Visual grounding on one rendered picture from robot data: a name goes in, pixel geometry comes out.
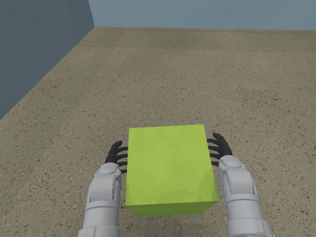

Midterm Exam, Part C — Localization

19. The robot left hand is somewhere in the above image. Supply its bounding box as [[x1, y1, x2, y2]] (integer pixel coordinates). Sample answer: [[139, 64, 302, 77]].
[[105, 140, 128, 174]]

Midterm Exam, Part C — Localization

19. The robot right forearm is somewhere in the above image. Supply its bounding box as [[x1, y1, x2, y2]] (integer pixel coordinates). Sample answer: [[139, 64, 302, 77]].
[[219, 155, 273, 237]]

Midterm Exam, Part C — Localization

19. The carton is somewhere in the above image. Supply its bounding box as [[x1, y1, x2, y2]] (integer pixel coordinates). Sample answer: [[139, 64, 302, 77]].
[[125, 124, 219, 217]]

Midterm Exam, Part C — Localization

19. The robot right hand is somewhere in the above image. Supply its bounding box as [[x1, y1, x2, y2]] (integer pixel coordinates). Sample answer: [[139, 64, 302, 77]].
[[207, 132, 233, 167]]

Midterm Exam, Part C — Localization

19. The robot left forearm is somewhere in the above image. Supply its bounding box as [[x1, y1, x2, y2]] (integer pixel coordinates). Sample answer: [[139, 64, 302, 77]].
[[78, 162, 121, 237]]

